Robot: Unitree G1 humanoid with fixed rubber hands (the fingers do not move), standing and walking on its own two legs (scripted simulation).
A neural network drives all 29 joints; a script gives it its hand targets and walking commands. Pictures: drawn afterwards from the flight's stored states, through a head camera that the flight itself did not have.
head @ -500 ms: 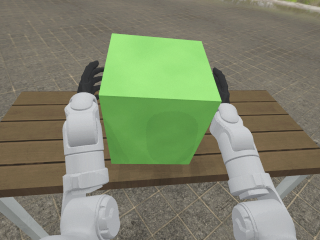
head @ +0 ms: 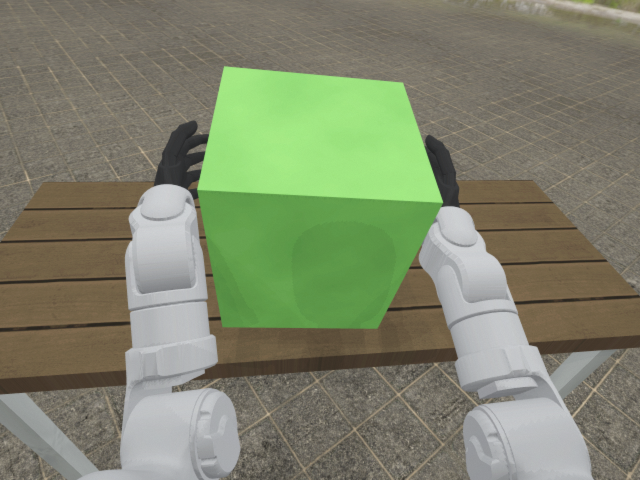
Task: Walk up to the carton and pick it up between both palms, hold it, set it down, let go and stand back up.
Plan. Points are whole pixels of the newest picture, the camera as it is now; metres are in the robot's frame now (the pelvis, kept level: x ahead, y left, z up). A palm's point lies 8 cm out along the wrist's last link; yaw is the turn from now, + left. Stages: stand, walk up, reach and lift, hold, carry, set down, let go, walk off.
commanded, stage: hold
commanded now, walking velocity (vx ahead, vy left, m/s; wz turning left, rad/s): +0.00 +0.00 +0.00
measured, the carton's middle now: (308, 210) +0.39 +0.01 +0.17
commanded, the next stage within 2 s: none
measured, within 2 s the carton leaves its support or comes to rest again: neither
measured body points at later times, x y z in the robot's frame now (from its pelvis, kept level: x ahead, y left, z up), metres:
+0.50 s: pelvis +0.00 +0.00 +0.00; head -0.04 +0.03 +0.45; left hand +0.38 +0.16 +0.22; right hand +0.38 -0.14 +0.21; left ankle +0.03 +0.12 -0.75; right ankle +0.02 -0.11 -0.75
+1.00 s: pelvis +0.00 +0.00 +0.00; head -0.04 +0.03 +0.45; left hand +0.38 +0.16 +0.22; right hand +0.38 -0.14 +0.21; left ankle +0.03 +0.12 -0.75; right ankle +0.02 -0.11 -0.75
